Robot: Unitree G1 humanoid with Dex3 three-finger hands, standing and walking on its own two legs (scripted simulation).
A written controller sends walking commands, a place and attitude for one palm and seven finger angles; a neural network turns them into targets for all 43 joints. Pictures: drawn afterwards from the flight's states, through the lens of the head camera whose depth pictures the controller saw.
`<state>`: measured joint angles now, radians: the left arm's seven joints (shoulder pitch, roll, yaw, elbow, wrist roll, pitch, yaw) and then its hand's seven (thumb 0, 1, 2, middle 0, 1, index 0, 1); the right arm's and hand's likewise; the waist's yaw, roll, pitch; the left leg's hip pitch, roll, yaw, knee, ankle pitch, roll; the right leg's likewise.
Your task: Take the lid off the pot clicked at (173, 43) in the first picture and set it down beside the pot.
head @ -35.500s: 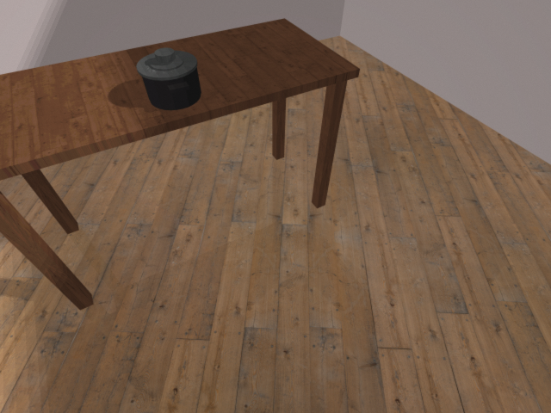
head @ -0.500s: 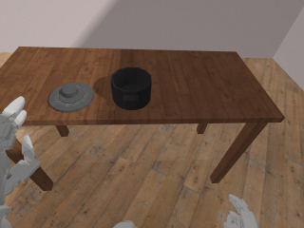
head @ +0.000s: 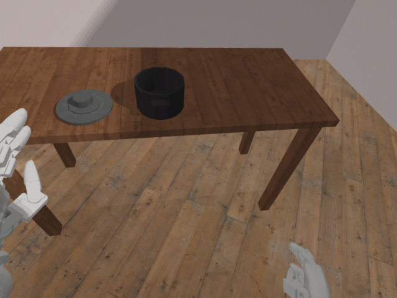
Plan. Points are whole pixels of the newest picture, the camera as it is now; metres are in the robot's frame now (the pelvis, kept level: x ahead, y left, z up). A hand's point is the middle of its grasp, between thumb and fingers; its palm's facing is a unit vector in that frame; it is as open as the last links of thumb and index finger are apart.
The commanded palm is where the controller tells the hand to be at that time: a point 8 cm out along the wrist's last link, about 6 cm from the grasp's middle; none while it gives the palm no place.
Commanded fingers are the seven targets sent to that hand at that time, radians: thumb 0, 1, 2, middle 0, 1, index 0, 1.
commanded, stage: stop stepping back and stand still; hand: left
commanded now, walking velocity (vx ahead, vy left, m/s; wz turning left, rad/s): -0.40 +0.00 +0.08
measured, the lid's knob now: (83, 99) +0.64 +0.39 -0.01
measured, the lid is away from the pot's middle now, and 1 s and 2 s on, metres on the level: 0.23 0.23 0.23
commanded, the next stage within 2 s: let the arm hang, fingers relaxed in 0.80 s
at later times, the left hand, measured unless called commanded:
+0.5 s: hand out of the picture +0.03 +0.27 +0.16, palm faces +0.51 -0.81 -0.29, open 7.5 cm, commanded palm -0.04 +0.29 +0.19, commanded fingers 0.00 0.90 0.90 -0.20 -0.30 -0.20 -0.30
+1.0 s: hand out of the picture +0.02 +0.28 -0.05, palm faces +0.31 -0.88 -0.35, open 7.4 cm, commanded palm none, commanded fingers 0.00 0.90 0.90 -0.20 -0.30 -0.20 -0.30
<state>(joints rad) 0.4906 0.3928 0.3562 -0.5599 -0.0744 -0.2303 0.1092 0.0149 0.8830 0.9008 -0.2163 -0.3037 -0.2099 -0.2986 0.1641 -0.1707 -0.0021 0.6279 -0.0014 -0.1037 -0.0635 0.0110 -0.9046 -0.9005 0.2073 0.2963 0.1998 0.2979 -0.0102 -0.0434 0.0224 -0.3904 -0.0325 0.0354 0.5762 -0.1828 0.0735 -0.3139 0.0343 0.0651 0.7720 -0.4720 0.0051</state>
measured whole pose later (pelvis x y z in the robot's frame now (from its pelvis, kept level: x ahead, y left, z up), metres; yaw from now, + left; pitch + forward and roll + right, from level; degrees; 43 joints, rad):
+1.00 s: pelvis -0.15 +0.02 -0.02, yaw +11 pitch +2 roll -1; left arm 0.29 0.24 0.17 0.25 0.03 0.05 0.04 0.01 0.90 0.90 -0.20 -0.30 -0.19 -0.30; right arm 0.31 -0.26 -0.03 0.69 -0.03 0.00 0.03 0.01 -0.91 -0.90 0.21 0.30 0.20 0.30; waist -0.07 0.04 -0.06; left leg -0.43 0.06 0.04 0.78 -0.42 0.04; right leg -0.47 -0.04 -0.11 0.89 -0.50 -0.02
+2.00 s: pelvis -0.04 +0.00 +0.01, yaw +8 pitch +0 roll +0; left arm 0.21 0.16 0.04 1.03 0.00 0.01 0.04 0.01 0.91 0.90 -0.20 -0.30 -0.20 -0.30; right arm 0.29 -0.15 -0.04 1.05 -0.01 0.01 -0.05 0.00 -0.91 -0.90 0.20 0.30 0.20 0.30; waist -0.02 0.00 0.06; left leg -0.13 0.01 0.05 0.49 -0.36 0.01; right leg -0.13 0.05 0.04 0.48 -0.34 -0.03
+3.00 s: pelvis -0.07 +0.01 +0.01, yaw +8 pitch -1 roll +0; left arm 0.26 0.14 0.03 1.12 0.01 0.00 0.04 0.02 0.92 0.90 -0.20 -0.30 -0.20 -0.30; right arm 0.29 -0.11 -0.03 1.10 -0.01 0.00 -0.05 0.00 -0.92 -0.90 0.20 0.30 0.20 0.30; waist -0.01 0.00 0.07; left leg -0.14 0.00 0.06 0.45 -0.30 0.03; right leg -0.15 0.03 0.05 0.45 -0.29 -0.01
